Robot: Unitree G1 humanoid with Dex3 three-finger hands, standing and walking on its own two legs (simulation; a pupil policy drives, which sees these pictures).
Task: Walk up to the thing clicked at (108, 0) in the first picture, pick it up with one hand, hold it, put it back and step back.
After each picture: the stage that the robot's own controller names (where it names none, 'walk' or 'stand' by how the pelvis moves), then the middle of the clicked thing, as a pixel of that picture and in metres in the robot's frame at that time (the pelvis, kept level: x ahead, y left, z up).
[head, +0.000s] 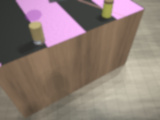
stand; (107, 7) +1.00 -0.14 -0.07
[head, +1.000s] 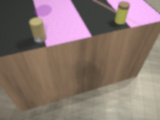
sink last; (122, 13) +0.88 -0.18 -0.04
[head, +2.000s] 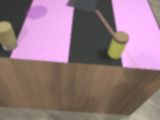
rise first; (118, 45) +0.57 -0.10 -0.04
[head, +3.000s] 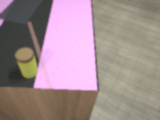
stand; (27, 63) +0.45 +0.25 -0.03
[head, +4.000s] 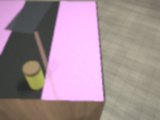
stand; (34, 75) +0.41 +0.23 -0.06
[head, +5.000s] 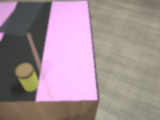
stand; (28, 77) +0.41 +0.26 -0.07
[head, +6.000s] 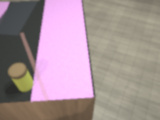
stand; (21, 77) +0.40 +0.28 -0.06
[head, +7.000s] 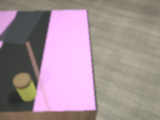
stand; (25, 87) +0.38 +0.27 -0.08
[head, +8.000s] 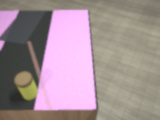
stand; (27, 86) +0.39 +0.26 -0.08
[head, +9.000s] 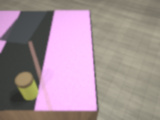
rise first; (27, 86) +0.39 +0.26 -0.08
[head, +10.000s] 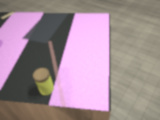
rise first; (44, 81) +0.41 +0.24 -0.07
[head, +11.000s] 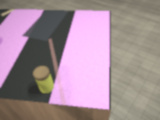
go down; (44, 80) +0.41 +0.24 -0.07
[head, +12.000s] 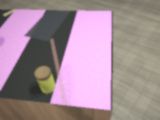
go down; (45, 80) +0.41 +0.23 -0.07
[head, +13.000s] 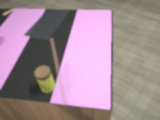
go down; (45, 79) +0.41 +0.23 -0.07
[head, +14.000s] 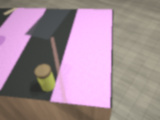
go down; (45, 78) +0.42 +0.24 -0.07
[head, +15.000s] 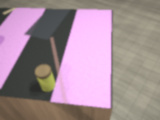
go down; (45, 78) +0.42 +0.23 -0.07
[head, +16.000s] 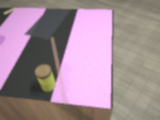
go down; (46, 78) +0.42 +0.23 -0.07
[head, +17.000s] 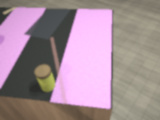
go down; (45, 78) +0.42 +0.24 -0.07
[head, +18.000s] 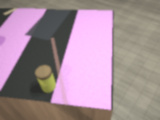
go down; (46, 79) +0.41 +0.23 -0.07
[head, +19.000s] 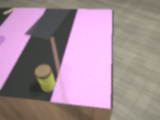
go down; (46, 78) +0.42 +0.24 -0.07
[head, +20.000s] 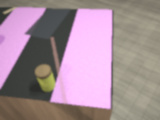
go down; (45, 78) +0.42 +0.24 -0.07
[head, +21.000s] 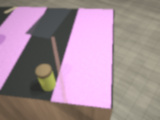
go down; (46, 77) +0.42 +0.24 -0.07
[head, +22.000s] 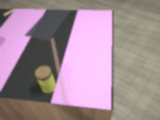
go down; (46, 79) +0.41 +0.23 -0.07
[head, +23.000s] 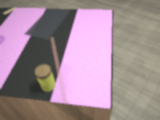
go down; (45, 78) +0.42 +0.24 -0.07
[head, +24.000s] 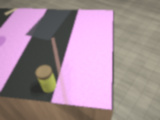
go down; (46, 79) +0.41 +0.23 -0.07
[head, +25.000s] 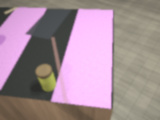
go down; (46, 78) +0.42 +0.23 -0.07
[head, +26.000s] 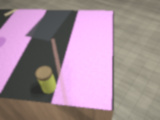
go down; (46, 80) +0.41 +0.23 -0.07
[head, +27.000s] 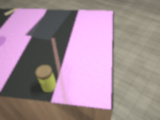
go down; (46, 78) +0.42 +0.23 -0.07
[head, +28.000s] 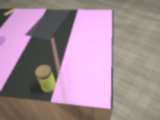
go down; (46, 78) +0.42 +0.24 -0.07
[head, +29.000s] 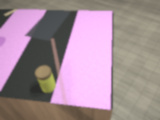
go down; (46, 79) +0.41 +0.24 -0.07
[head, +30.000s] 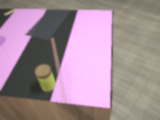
go down; (45, 78) +0.42 +0.24 -0.07
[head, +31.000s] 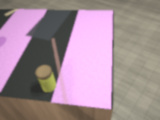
go down; (46, 79) +0.42 +0.24 -0.07
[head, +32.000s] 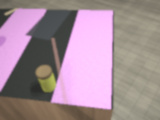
go down; (46, 79) +0.42 +0.23 -0.07
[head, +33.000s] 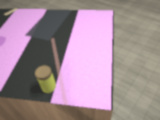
go down; (46, 79) +0.41 +0.24 -0.07
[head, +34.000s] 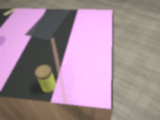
go down; (46, 79) +0.42 +0.23 -0.07
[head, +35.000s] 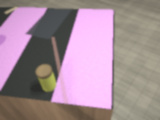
go down; (46, 78) +0.42 +0.23 -0.07
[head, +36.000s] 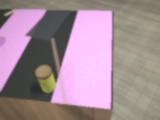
go down; (46, 79) +0.42 +0.23 -0.07
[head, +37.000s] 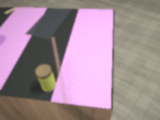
go down; (46, 78) +0.42 +0.24 -0.07
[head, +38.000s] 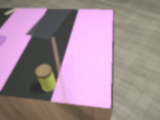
go down; (46, 78) +0.42 +0.24 -0.07
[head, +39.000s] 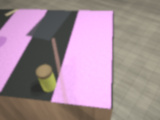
go down; (46, 78) +0.42 +0.24 -0.07
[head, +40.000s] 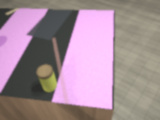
go down; (47, 78) +0.42 +0.23 -0.07
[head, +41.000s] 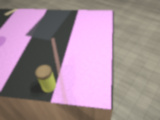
go down; (46, 79) +0.42 +0.24 -0.07
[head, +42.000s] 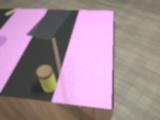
go down; (47, 78) +0.42 +0.23 -0.07
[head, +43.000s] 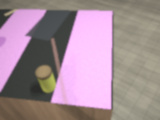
go down; (46, 79) +0.42 +0.23 -0.07
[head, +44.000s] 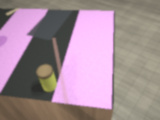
go down; (47, 78) +0.42 +0.23 -0.07
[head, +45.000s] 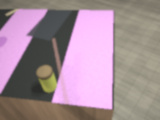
go down; (47, 79) +0.42 +0.23 -0.07
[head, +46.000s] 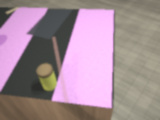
go down; (47, 77) +0.42 +0.24 -0.07
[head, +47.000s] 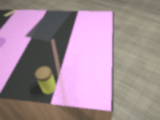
go down; (46, 80) +0.41 +0.23 -0.07
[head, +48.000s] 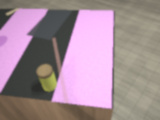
go down; (47, 78) +0.42 +0.23 -0.07
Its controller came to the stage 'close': no
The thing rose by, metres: 0.00
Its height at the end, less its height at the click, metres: +0.00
